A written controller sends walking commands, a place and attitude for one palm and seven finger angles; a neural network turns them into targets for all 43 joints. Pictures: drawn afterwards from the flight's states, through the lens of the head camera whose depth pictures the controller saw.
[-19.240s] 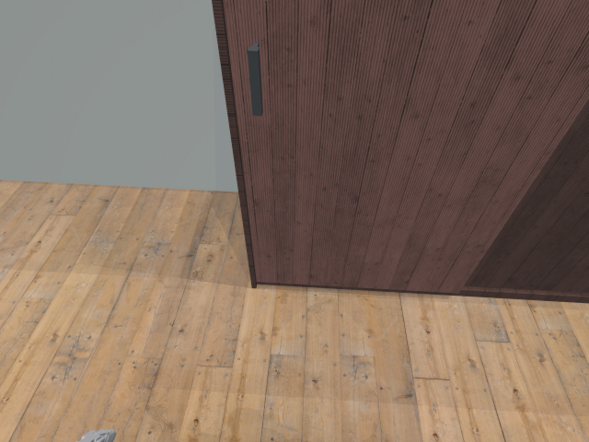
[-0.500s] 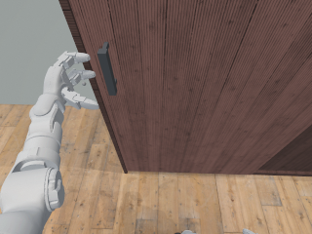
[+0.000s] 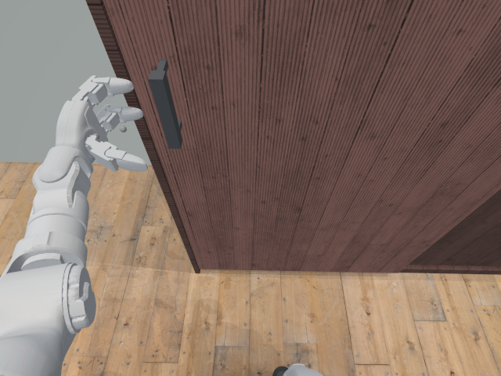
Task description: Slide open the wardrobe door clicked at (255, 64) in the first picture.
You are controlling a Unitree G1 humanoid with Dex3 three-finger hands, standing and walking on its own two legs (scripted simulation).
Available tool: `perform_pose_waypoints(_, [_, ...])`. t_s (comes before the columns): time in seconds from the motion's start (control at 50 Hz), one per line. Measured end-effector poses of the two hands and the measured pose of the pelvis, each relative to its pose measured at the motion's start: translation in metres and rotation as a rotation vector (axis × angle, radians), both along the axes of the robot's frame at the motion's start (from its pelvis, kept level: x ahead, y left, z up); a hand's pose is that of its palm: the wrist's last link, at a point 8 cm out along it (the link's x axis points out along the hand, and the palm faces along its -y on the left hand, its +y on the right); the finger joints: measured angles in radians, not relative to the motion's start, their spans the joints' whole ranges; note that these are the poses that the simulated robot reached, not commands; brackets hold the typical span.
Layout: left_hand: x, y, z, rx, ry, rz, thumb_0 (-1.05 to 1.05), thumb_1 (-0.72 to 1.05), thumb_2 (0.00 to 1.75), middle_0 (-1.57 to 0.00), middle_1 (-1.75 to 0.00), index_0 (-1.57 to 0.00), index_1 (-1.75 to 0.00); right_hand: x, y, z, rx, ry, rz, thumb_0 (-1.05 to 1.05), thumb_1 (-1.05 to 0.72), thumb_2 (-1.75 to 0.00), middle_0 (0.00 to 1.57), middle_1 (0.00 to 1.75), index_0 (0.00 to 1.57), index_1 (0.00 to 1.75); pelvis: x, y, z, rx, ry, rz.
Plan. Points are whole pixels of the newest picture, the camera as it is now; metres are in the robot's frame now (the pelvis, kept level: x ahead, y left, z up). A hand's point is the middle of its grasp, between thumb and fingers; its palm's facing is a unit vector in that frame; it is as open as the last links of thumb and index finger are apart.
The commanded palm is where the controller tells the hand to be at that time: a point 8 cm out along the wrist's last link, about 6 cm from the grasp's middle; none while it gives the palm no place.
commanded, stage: feel for the door with the fingertips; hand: left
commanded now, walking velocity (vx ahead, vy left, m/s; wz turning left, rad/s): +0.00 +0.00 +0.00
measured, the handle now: (169, 106) +0.51 +0.12 +0.13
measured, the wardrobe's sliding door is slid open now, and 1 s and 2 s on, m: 0.00 0.00 0.00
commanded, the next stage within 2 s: slide the fingers in behind the handle in 0.36 s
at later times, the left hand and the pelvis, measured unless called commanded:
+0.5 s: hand (149, 127) +0.46 +0.15 +0.13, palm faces -0.05 -1.00 -0.03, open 13.7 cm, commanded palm +0.44 +0.20 +0.14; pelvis +0.00 +0.00 +0.00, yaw +1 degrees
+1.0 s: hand (160, 131) +0.45 +0.13 +0.13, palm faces -0.07 -1.00 -0.01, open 14.0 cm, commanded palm +0.43 +0.19 +0.14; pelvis -0.01 -0.01 +0.00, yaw +0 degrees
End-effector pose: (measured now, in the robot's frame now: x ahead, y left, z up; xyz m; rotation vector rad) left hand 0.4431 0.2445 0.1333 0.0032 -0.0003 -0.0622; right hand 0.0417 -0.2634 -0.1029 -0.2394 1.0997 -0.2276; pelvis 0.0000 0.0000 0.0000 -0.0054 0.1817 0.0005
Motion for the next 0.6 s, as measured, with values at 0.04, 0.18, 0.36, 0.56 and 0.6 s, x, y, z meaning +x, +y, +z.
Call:
perform_pose_waypoints(0.04, [-0.001, -0.004, 0.000, 0.005, -0.006, -0.008, -0.01, -0.50, 0.30, -0.30, -1.20, -0.30, -1.20, 0.001, 0.001, 0.000, 0.003, -0.001, -0.001, 0.01, -0.90, -0.90, 0.20, 0.30, 0.20, 0.30, 0.001, 0.001, 0.000, -0.002, 0.000, 0.001])
perform_pose_waypoints(0.18, [0.001, -0.024, -0.003, -0.012, -0.001, -0.014, -0.01, -0.50, 0.30, -0.30, -1.20, -0.30, -1.20, 0.014, 0.008, 0.000, 0.022, -0.029, 0.013, 0.01, -0.91, -0.90, 0.20, 0.30, 0.20, 0.30, 0.004, 0.003, 0.001, -0.003, -0.006, 0.002])
perform_pose_waypoints(0.36, [0.001, -0.042, -0.002, -0.005, -0.001, 0.002, -0.01, -0.50, 0.30, -0.31, -1.21, -0.31, -1.21, 0.031, 0.019, -0.001, 0.058, -0.075, 0.037, 0.01, -0.91, -0.90, 0.20, 0.30, 0.20, 0.30, 0.005, 0.003, 0.002, 0.000, -0.017, 0.002])
perform_pose_waypoints(0.56, [0.004, -0.039, 0.001, 0.020, 0.010, 0.009, -0.01, -0.50, 0.30, -0.35, -1.24, -0.35, -1.25, 0.022, 0.015, -0.005, 0.051, -0.053, 0.045, 0.00, -0.90, -0.90, 0.20, 0.30, 0.20, 0.30, -0.001, 0.000, 0.000, 0.004, -0.015, 0.012])
perform_pose_waypoints(0.6, [0.004, -0.039, 0.000, 0.019, 0.008, 0.007, -0.01, -0.50, 0.30, -0.35, -1.24, -0.36, -1.25, 0.017, 0.013, -0.006, 0.045, -0.041, 0.043, 0.00, -0.90, -0.90, 0.20, 0.30, 0.20, 0.30, -0.003, -0.001, 0.000, 0.005, -0.012, 0.013])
